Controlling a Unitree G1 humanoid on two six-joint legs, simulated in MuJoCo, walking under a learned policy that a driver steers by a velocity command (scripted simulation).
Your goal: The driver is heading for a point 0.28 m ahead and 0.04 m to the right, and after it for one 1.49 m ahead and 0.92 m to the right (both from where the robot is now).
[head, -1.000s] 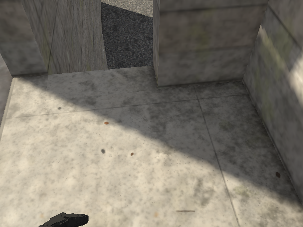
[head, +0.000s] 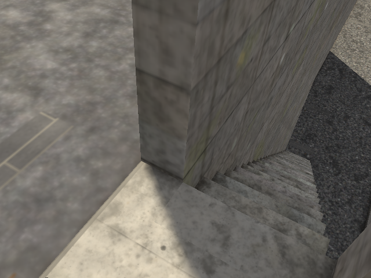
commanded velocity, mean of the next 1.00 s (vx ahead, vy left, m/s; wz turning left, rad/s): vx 0.25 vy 0.00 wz -0.55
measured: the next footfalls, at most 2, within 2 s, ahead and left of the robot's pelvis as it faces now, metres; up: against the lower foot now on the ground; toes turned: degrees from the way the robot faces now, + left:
right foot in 0.16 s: +0.20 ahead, -0.17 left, +0.00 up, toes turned +5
left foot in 0.58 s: +0.43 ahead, -0.04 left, +0.00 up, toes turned -24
